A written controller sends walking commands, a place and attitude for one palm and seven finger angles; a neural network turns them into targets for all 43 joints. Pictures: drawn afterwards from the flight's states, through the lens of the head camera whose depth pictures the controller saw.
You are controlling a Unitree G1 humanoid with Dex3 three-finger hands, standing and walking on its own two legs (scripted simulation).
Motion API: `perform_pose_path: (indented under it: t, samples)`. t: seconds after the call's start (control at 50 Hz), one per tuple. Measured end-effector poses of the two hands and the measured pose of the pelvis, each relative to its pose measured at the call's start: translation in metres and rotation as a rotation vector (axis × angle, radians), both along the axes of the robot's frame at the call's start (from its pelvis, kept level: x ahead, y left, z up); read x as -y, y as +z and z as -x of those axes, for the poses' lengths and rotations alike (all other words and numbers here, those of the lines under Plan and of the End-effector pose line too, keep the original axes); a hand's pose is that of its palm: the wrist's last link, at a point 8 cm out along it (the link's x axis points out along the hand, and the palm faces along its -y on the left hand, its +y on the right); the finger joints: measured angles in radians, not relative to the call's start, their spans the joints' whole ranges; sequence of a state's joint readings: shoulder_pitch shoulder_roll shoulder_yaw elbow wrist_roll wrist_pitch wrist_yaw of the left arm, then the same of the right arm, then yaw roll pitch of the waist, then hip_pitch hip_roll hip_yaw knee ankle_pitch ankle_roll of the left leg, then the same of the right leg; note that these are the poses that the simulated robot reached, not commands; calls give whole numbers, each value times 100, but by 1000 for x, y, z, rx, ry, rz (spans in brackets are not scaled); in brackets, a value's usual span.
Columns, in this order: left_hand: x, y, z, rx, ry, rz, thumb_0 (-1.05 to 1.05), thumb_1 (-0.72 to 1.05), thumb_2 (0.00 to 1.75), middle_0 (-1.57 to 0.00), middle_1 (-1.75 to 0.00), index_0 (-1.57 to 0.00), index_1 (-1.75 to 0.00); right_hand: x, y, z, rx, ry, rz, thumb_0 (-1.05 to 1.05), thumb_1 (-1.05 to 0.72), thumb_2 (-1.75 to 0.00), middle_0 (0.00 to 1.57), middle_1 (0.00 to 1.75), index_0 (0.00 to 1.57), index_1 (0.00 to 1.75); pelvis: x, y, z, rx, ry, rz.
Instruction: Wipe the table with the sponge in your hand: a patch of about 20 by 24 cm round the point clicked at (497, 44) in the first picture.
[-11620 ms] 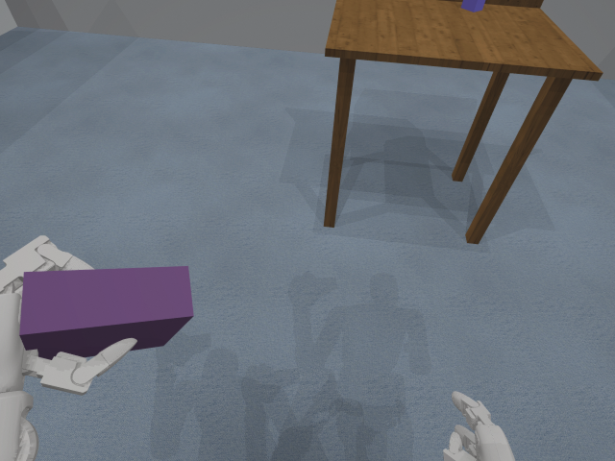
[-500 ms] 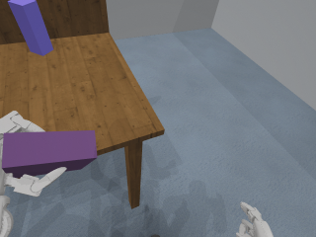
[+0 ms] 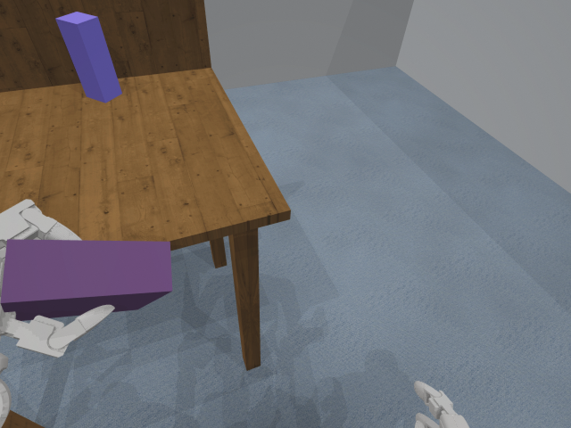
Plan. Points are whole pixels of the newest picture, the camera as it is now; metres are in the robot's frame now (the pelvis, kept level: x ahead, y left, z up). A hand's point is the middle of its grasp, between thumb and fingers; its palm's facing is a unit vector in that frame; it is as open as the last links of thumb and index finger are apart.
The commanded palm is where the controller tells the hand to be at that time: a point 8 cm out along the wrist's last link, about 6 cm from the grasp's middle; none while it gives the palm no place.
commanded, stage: come to a stop and stand still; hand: left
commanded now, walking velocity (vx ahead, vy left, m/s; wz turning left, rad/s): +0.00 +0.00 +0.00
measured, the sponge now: (110, 281) +0.22 +0.21 +0.16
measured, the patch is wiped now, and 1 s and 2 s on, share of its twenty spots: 0.00 0.00 0.00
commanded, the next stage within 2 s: look again from close up in 0.62 s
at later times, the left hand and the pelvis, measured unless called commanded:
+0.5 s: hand (99, 272) +0.22 +0.21 +0.18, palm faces +0.39 -0.82 -0.42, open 9.4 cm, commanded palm +0.17 +0.24 +0.18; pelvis +0.00 -0.03 +0.01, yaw -1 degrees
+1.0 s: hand (108, 295) +0.21 +0.21 +0.16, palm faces +0.24 -0.89 -0.39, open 9.4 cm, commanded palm +0.16 +0.26 +0.18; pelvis -0.02 -0.01 +0.01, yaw -3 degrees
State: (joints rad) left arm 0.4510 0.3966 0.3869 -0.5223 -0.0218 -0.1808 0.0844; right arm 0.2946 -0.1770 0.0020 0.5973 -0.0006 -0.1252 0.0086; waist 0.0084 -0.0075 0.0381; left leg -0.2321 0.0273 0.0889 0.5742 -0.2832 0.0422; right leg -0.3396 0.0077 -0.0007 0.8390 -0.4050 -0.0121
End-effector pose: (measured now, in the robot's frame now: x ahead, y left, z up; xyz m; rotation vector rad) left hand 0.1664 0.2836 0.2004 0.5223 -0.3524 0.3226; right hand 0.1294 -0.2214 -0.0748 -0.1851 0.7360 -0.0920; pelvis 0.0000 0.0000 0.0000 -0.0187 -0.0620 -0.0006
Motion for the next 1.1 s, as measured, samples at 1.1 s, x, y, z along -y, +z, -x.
perform_pose_path:
  t: [1.1]
  samples:
    - [8,-40,11,-146,-43,90,-1,-43,101,-81,-136,-82,-135,13,27,1,75,-5,65,1,-90,-90,20,30,20,30,6,7,27,-16,-45,-5]
